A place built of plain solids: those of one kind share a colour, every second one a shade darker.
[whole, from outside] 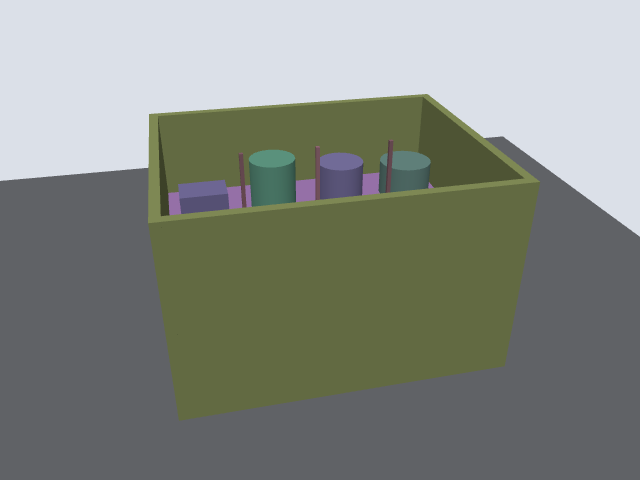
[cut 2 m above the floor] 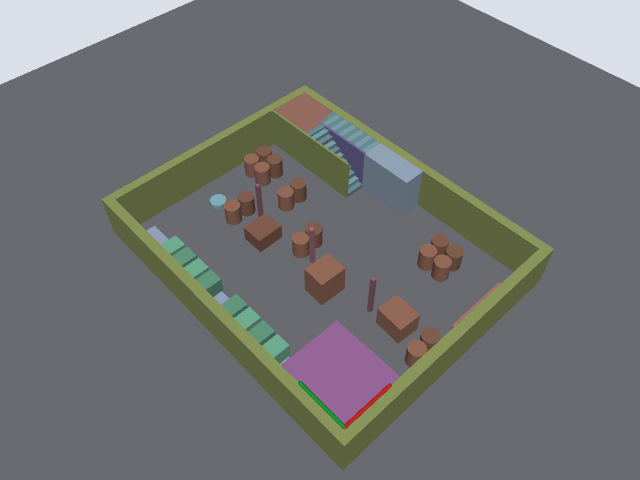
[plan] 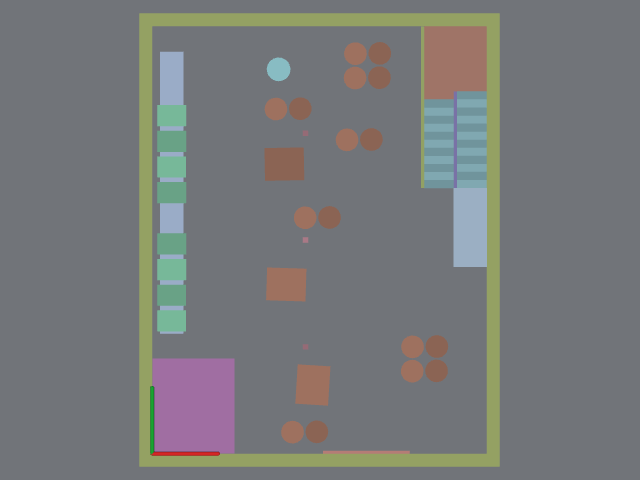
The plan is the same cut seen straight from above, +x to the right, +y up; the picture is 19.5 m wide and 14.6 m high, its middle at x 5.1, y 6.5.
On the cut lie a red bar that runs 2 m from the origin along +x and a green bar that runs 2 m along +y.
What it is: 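The brewhouse of a small tower brewery; brick, two high storeys, a cask and racking floor under a brewing floor, one steep timber stair between them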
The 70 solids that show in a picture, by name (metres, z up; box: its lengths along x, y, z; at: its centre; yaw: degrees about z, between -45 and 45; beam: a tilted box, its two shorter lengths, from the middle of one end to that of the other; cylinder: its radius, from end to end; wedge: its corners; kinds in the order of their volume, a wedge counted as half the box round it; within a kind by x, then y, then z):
{
 "wall_1": {"box": [0.4, 13.8, 8.76], "at": [-0.2, 6.5, 4.33]},
 "wall_2": {"box": [10.97, 0.4, 8.76], "at": [5.08, -0.2, 4.33]},
 "wall_3": {"box": [10.97, 0.4, 8.76], "at": [5.08, 13.2, 4.33]},
 "wall_4": {"box": [0.4, 13.8, 8.76], "at": [10.37, 6.5, 4.33]},
 "upper_floor_1": {"box": [8.18, 13.02, 0.3], "at": [4.08, 6.5, 4.63]},
 "office_1": {"box": [2.5, 2.9, 2.25], "at": [1.25, 1.45, 1.07]},
 "stair_steps_1": {"box": [0.9, 0.25, 0.24], "at": [8.72, 8.2, 0.07]},
 "stair_steps_2": {"box": [0.9, 0.25, 0.43], "at": [8.72, 8.45, 0.17]},
 "stair_steps_3": {"box": [0.9, 0.25, 0.62], "at": [8.72, 8.69, 0.26]},
 "stair_steps_4": {"box": [0.9, 0.25, 0.82], "at": [8.72, 8.94, 0.36]},
 "stair_steps_5": {"box": [0.9, 0.25, 1.01], "at": [8.72, 9.18, 0.45]},
 "stair_steps_6": {"box": [0.9, 0.25, 1.2], "at": [8.72, 9.43, 0.55]},
 "stair_steps_7": {"box": [0.9, 0.25, 1.39], "at": [8.72, 9.67, 0.64]},
 "stair_steps_8": {"box": [0.9, 0.25, 1.58], "at": [8.72, 9.92, 0.74]},
 "stair_steps_9": {"box": [0.9, 0.25, 1.77], "at": [8.72, 10.16, 0.84]},
 "stair_steps_10": {"box": [0.9, 0.25, 1.96], "at": [8.72, 10.41, 0.93]},
 "stair_steps_11": {"box": [0.9, 0.25, 2.15], "at": [8.72, 10.65, 1.03]},
 "stair_steps_12": {"box": [0.9, 0.25, 4.64], "at": [9.72, 8.2, 2.27]},
 "stair_steps_13": {"box": [0.9, 0.25, 4.45], "at": [9.72, 8.45, 2.17]},
 "stair_steps_14": {"box": [0.9, 0.25, 4.26], "at": [9.72, 8.69, 2.08]},
 "stair_steps_15": {"box": [0.9, 0.25, 4.07], "at": [9.72, 8.94, 1.98]},
 "stair_steps_16": {"box": [0.9, 0.25, 3.88], "at": [9.72, 9.18, 1.89]},
 "stair_steps_17": {"box": [0.9, 0.25, 3.68], "at": [9.72, 9.43, 1.79]},
 "stair_steps_18": {"box": [0.9, 0.25, 3.49], "at": [9.72, 9.67, 1.7]},
 "stair_steps_19": {"box": [0.9, 0.25, 3.3], "at": [9.72, 9.92, 1.6]},
 "stair_steps_20": {"box": [0.9, 0.25, 3.11], "at": [9.72, 10.16, 1.51]},
 "stair_steps_21": {"box": [0.9, 0.25, 2.92], "at": [9.72, 10.41, 1.41]},
 "stair_steps_22": {"box": [0.9, 0.25, 2.73], "at": [9.72, 10.65, 1.31]},
 "stair_steps_23": {"box": [0.9, 0.25, 2.54], "at": [9.72, 10.9, 1.22]},
 "stair_head_landing_1": {"box": [1.02, 2.41, 4.83], "at": [9.67, 6.88, 2.37]},
 "stair_half_landing_1": {"box": [1.9, 2.23, 2.35], "at": [9.22, 11.89, 1.12]},
 "load_1": {"cylinder": 0.34, "from": [3.76, 10.48, -0.05], "to": [3.76, 10.48, 0.88]},
 "load_2": {"box": [1.2, 1.0, 0.77], "at": [4.02, 8.81, 0.34], "yaw": 1.0},
 "load_3": {"box": [1.2, 1.0, 1.37], "at": [4.07, 5.15, 0.64], "yaw": -1.8},
 "load_4": {"cylinder": 0.34, "from": [4.26, 0.66, -0.05], "to": [4.26, 0.66, 0.88]},
 "load_5": {"cylinder": 0.34, "from": [4.5, 10.49, -0.05], "to": [4.5, 10.49, 0.88]},
 "load_6": {"cylinder": 0.34, "from": [4.65, 7.18, -0.05], "to": [4.65, 7.18, 0.88]},
 "load_7": {"box": [1.0, 1.2, 0.97], "at": [4.88, 2.09, 0.44], "yaw": -3.5},
 "load_8": {"cylinder": 0.34, "from": [5.0, 0.67, -0.05], "to": [5.0, 0.67, 0.88]},
 "load_9": {"cylinder": 0.34, "from": [5.39, 7.19, -0.05], "to": [5.39, 7.19, 0.88]},
 "load_10": {"cylinder": 0.34, "from": [5.92, 9.55, -0.05], "to": [5.92, 9.55, 0.88]},
 "load_11": {"cylinder": 0.34, "from": [6.17, 11.43, -0.05], "to": [6.17, 11.43, 0.88]},
 "load_12": {"cylinder": 0.34, "from": [6.18, 12.17, -0.05], "to": [6.18, 12.17, 0.88]},
 "load_13": {"cylinder": 0.34, "from": [6.66, 9.56, -0.05], "to": [6.66, 9.56, 0.88]},
 "load_14": {"cylinder": 0.34, "from": [6.91, 11.44, -0.05], "to": [6.91, 11.44, 0.88]},
 "load_15": {"cylinder": 0.34, "from": [6.92, 12.18, -0.05], "to": [6.92, 12.18, 0.88]},
 "load_16": {"cylinder": 0.34, "from": [7.9, 2.51, -0.05], "to": [7.9, 2.51, 0.88]},
 "load_17": {"cylinder": 0.34, "from": [7.91, 3.25, -0.05], "to": [7.91, 3.25, 0.88]},
 "load_18": {"cylinder": 0.34, "from": [8.64, 2.52, -0.05], "to": [8.64, 2.52, 0.88]},
 "load_19": {"cylinder": 0.34, "from": [8.65, 3.26, -0.05], "to": [8.65, 3.26, 0.88]},
 "liquor_back_1": {"cylinder": 1.06, "from": [2.37, 4.88, 4.73], "to": [2.37, 4.88, 7.11]},
 "mash_tun_1": {"cylinder": 1.22, "from": [2.37, 11.38, 4.73], "to": [2.37, 11.38, 6.4]},
 "copper_1": {"cylinder": 1.08, "from": [2.37, 8.12, 4.73], "to": [2.37, 8.12, 6.66]},
 "hop_back_1": {"box": [1.56, 2.16, 1.19], "at": [2.37, 1.62, 5.33]},
 "cask_1": {"box": [0.88, 0.65, 0.74], "at": [0.59, 4.04, 0.67]},
 "cask_2": {"box": [0.88, 0.65, 0.74], "at": [0.59, 4.82, 0.67]},
 "cask_3": {"box": [0.88, 0.65, 0.74], "at": [0.59, 5.6, 0.67]},
 "cask_4": {"box": [0.88, 0.65, 0.74], "at": [0.59, 6.38, 0.67]},
 "cask_5": {"box": [0.88, 0.65, 0.74], "at": [0.59, 7.94, 0.67]},
 "cask_6": {"box": [0.88, 0.65, 0.74], "at": [0.59, 8.72, 0.67]},
 "cask_7": {"box": [0.88, 0.65, 0.74], "at": [0.59, 9.5, 0.67]},
 "cask_8": {"box": [0.88, 0.65, 0.74], "at": [0.59, 10.28, 0.67]},
 "stair_wall_1": {"box": [0.1, 4.92, 5.93], "at": [8.22, 10.54, 2.92]},
 "stillage_1": {"box": [0.72, 8.58, 0.39], "at": [0.59, 7.94, 0.14]},
 "stair_spine_1": {"box": [0.1, 3.19, 5.93], "at": [9.22, 9.43, 2.92]},
 "post_1": {"box": [0.17, 0.17, 8.46], "at": [4.66, 3.25, 4.18]},
 "post_2": {"box": [0.17, 0.17, 8.46], "at": [4.66, 6.5, 4.18]},
 "post_3": {"box": [0.17, 0.17, 8.46], "at": [4.66, 9.75, 4.18]},
 "loading_door_1": {"box": [2.64, 0.09, 2.87], "at": [6.51, 0.04, 1.39]},
 "hose_coil_1": {"cylinder": 0.36, "from": [3.84, 11.69, -0.05], "to": [3.84, 11.69, 0.23]}
}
